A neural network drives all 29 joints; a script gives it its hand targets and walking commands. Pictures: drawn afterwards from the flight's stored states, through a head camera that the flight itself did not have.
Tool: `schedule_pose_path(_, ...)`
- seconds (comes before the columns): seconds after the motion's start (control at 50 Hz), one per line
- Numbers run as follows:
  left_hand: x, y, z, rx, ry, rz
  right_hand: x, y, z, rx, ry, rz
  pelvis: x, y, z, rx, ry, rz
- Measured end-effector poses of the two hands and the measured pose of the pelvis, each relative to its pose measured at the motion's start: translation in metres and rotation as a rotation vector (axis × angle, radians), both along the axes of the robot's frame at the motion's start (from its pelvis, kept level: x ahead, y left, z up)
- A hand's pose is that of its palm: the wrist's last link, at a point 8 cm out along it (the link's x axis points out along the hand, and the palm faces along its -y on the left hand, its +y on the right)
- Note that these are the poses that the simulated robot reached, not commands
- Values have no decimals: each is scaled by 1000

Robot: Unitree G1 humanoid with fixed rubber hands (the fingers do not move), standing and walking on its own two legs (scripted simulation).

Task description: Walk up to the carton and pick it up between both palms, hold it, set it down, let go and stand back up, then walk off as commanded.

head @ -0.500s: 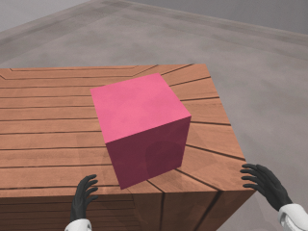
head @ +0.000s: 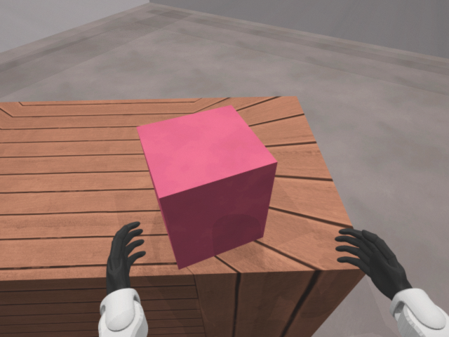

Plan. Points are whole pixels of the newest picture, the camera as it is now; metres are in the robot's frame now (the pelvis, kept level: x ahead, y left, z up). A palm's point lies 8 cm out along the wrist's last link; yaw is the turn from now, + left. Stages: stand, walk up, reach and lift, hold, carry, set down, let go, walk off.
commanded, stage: reach and lift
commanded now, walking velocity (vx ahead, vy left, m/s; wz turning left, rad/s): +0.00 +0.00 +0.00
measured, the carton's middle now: (205, 186) +0.44 +0.06 +0.02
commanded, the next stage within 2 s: none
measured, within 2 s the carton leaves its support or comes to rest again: neither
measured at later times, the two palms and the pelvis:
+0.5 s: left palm (121, 224) +0.29 +0.19 +0.11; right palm (372, 207) +0.32 -0.24 +0.10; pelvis +0.02 -0.01 +0.00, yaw -1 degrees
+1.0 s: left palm (110, 192) +0.33 +0.21 +0.13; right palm (360, 162) +0.39 -0.22 +0.14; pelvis +0.01 -0.01 +0.00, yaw -2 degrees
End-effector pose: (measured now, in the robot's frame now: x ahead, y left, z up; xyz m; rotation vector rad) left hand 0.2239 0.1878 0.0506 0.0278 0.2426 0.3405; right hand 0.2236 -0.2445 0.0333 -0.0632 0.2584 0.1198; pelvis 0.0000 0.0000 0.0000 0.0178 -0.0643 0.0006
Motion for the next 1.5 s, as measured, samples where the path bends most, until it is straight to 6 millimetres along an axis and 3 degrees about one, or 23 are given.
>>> schedule_pose_path(0.08,25,-7,10,-41,-32,-13,26,5,28,-40,-38,14,-1,-1,0,2,0,-2)
schedule_pose_path(0.14,42,-7,15,-44,-12,-24,46,9,37,-43,-39,9,2,2,-1,-5,3,-7)
schedule_pose_path(0.26,56,6,18,7,97,7,64,8,11,7,76,-40,14,8,1,-5,22,-21)
schedule_pose_path(0.32,63,6,32,38,86,11,71,7,2,35,92,-54,21,8,1,-3,31,-22)
schedule_pose_path(0.36,67,2,48,57,38,0,80,9,10,50,43,-48,24,6,1,-1,36,-22)
schedule_pose_path(0.42,70,-4,67,72,-22,-27,91,14,39,62,-87,-27,26,3,2,4,38,-23)
schedule_pose_path(0.48,67,-2,62,59,9,-28,96,11,60,45,-152,-30,24,-3,3,11,39,-24)
schedule_pose_path(0.56,55,9,37,15,119,17,96,4,60,3,-95,-43,17,-10,2,10,35,-26)
schedule_pose_path(0.6,50,16,35,2,129,47,95,6,59,-1,-62,-35,14,-12,2,5,33,-28)
schedule_pose_path(0.66,53,20,55,5,61,74,99,16,68,6,-64,0,8,-11,2,3,26,-29)
schedule_pose_path(0.74,73,19,102,39,-77,55,113,30,101,17,-141,41,1,-9,2,0,16,-30)
schedule_pose_path(0.78,86,16,115,42,-92,36,122,33,117,14,-158,50,-2,-8,2,0,13,-30)
schedule_pose_path(0.82,99,13,114,29,-45,19,134,32,123,7,-133,39,-3,-7,2,-1,11,-30)
schedule_pose_path(0.86,109,10,101,5,39,2,144,27,119,0,-69,14,-2,-7,2,-1,12,-30)
schedule_pose_path(0.96,112,17,75,-25,129,26,158,19,104,-10,36,-21,6,-8,2,1,23,-30)
schedule_pose_path(1.0,111,23,80,-21,93,52,163,20,106,1,20,-17,9,-8,2,1,28,-30)
schedule_pose_path(1.06,112,26,105,4,-5,63,171,25,117,27,-39,-5,13,-8,2,2,33,-30)
schedule_pose_path(1.16,125,17,138,32,-67,19,181,32,142,56,-123,9,13,-8,2,2,33,-30)
schedule_pose_path(1.22,133,11,131,24,-1,-12,185,34,146,55,-113,13,10,-8,2,2,30,-30)
schedule_pose_path(1.36,135,24,130,-2,27,38,193,44,137,37,-35,30,6,-6,2,0,30,-30)
schedule_pose_path(1.5,151,27,138,0,31,53,213,62,165,40,-82,69,1,-4,2,-2,67,-30)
